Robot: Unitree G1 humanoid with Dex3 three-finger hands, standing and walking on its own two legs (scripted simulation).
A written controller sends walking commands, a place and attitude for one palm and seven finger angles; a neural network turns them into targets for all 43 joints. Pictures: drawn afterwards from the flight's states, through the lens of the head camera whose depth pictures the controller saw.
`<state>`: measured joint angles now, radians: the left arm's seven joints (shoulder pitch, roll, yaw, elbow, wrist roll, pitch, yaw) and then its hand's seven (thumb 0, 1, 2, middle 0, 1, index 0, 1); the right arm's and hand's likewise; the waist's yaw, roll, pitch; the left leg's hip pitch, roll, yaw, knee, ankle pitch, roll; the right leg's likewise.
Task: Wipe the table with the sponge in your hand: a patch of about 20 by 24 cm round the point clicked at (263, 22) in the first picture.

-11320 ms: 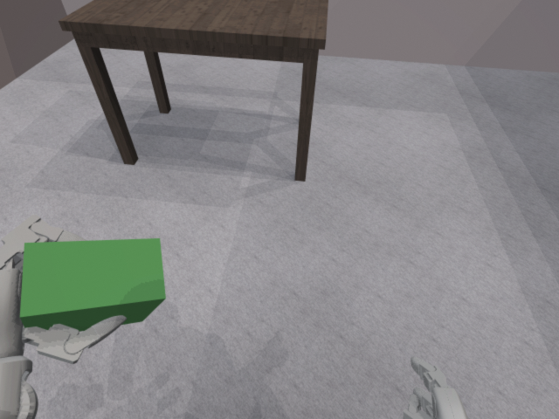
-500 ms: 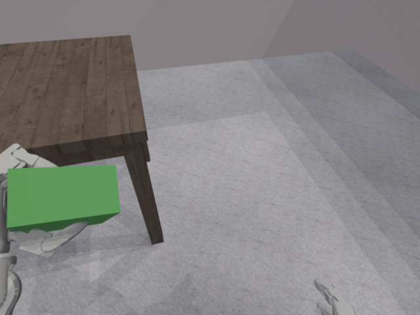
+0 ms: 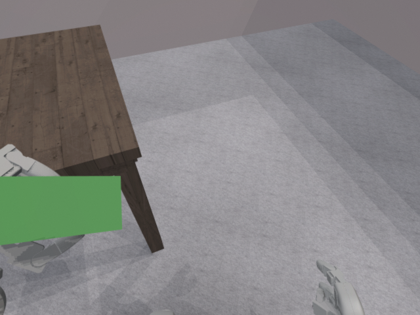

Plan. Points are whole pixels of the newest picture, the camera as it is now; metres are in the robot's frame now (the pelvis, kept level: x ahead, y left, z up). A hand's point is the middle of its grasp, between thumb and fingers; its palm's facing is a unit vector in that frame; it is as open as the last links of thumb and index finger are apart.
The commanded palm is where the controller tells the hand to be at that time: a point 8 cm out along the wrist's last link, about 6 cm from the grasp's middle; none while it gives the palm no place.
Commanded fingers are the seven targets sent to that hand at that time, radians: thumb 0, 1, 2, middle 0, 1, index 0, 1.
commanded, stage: shuffle to correct the standing spot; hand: left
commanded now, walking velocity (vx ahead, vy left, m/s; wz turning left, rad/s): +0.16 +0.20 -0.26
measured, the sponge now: (76, 208) +0.22 +0.20 +0.17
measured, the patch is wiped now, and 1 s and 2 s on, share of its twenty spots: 0.00 0.00 0.00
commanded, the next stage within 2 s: come to a stop and stand still in 1.16 s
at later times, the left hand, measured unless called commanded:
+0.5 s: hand (29, 116) +0.37 +0.32 +0.19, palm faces +0.33 -0.81 -0.49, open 10.2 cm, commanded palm +0.30 +0.36 +0.20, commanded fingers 0.00 0.10 1.30 -1.20 -1.60 -1.20 -1.60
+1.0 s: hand out of the picture +0.42 +0.41 +0.19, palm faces +0.31 -0.83 -0.46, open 10.2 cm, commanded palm +0.36 +0.46 +0.20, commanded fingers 0.00 0.10 1.30 -1.20 -1.60 -1.20 -1.60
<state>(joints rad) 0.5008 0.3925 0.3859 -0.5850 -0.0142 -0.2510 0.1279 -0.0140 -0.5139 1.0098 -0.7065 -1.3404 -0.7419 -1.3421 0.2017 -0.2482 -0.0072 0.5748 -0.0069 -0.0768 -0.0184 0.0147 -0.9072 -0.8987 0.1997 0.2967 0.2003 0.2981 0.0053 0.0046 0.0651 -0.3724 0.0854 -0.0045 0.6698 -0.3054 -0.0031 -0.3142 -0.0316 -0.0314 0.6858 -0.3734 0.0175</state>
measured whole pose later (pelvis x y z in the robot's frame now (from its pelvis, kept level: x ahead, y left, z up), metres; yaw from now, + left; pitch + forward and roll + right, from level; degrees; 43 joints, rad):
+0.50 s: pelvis +0.12 +0.10 +0.00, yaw -6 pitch +0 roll +2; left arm 0.45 0.41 0.43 -0.51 -0.04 -0.19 0.14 -0.01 -0.51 1.01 -0.71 -1.34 -0.74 -1.34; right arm 0.17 -0.18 -0.01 0.59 0.01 -0.11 -0.01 0.01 -0.91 -0.90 0.20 0.30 0.20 0.30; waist 0.00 -0.01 0.08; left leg -0.32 -0.01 0.10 0.65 -0.33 0.03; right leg -0.37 -0.06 -0.06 0.90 -0.50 0.02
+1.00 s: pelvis +0.17 +0.20 +0.01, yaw -5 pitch +0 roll +1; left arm 0.47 0.42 0.40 -0.61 -0.05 -0.13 0.17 -0.02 -0.51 1.01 -0.70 -1.34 -0.74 -1.34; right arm 0.13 -0.17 0.03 0.55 0.00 -0.11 -0.03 0.01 -0.91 -0.90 0.20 0.30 0.20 0.30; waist 0.00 -0.02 0.10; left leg -0.37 0.00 0.11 0.61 -0.25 0.04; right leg -0.32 -0.04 -0.10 0.68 -0.37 0.01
